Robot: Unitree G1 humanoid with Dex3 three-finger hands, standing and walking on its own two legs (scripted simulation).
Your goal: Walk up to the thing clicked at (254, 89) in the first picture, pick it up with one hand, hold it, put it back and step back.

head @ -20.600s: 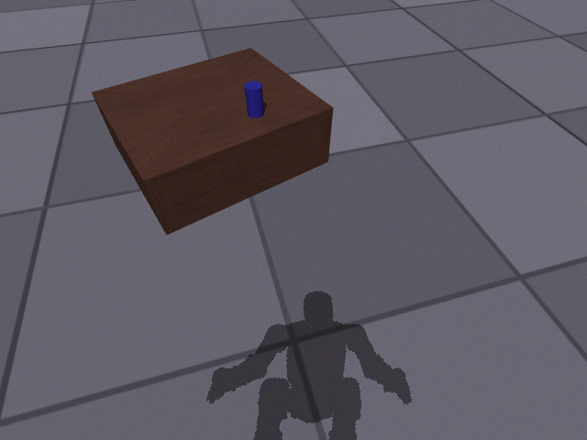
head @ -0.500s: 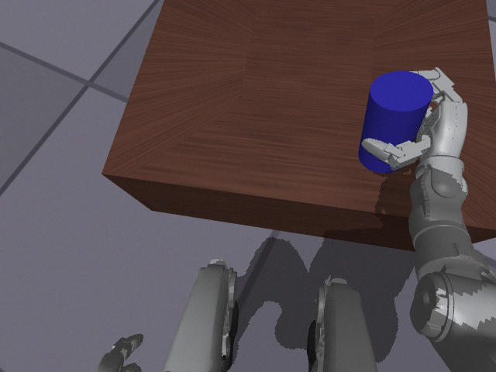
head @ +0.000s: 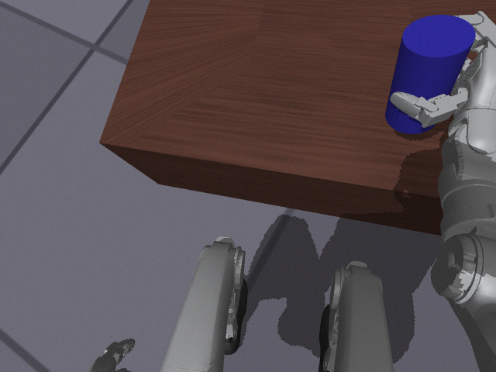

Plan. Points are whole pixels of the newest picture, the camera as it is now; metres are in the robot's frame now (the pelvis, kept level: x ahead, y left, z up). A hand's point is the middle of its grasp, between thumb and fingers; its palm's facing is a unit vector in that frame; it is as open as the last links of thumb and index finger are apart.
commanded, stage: crouch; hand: right
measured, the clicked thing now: (422, 80) +0.54 -0.16 +0.01
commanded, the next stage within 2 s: lower in 0.06 s
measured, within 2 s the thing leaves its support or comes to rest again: neither
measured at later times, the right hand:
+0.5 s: hand (414, 88) +0.57 -0.17 -0.04, palm faces +0.09 +1.00 -0.03, open 11.4 cm
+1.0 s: hand (402, 95) +0.58 -0.16 -0.09, palm faces +0.08 +1.00 -0.03, open 11.4 cm
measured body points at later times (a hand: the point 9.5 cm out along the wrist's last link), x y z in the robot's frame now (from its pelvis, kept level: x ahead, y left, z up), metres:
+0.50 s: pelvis -0.01 +0.00 -0.06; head +0.22 -0.03 +0.33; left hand +0.02 +0.28 -0.17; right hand +0.56 -0.22 -0.04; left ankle +0.09 +0.14 -0.47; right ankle +0.06 -0.14 -0.47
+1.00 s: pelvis -0.02 +0.00 -0.10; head +0.23 -0.03 +0.27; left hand -0.01 +0.28 -0.21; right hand +0.57 -0.22 -0.08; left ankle +0.09 +0.14 -0.47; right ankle +0.06 -0.14 -0.47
